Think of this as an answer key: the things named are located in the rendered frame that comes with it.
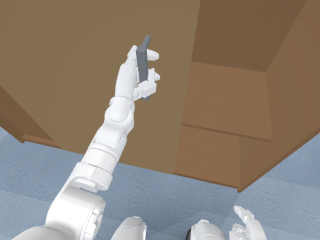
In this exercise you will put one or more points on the right robot thigh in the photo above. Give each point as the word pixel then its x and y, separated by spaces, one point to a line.
pixel 206 231

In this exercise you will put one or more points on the robot right shin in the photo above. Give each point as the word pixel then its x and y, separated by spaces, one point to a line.
pixel 202 220

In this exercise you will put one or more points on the right robot hand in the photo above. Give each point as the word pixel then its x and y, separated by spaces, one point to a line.
pixel 253 230

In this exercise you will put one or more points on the left robot upper arm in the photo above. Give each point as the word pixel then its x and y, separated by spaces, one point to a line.
pixel 76 215

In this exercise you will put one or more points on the handle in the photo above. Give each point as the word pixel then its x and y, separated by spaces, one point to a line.
pixel 142 62

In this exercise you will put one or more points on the wardrobe door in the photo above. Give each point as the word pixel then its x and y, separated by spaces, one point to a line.
pixel 60 59
pixel 16 115

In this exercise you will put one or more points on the left robot forearm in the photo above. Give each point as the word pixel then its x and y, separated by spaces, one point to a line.
pixel 94 172

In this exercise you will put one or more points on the left robot hand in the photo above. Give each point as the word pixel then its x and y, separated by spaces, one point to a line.
pixel 128 77

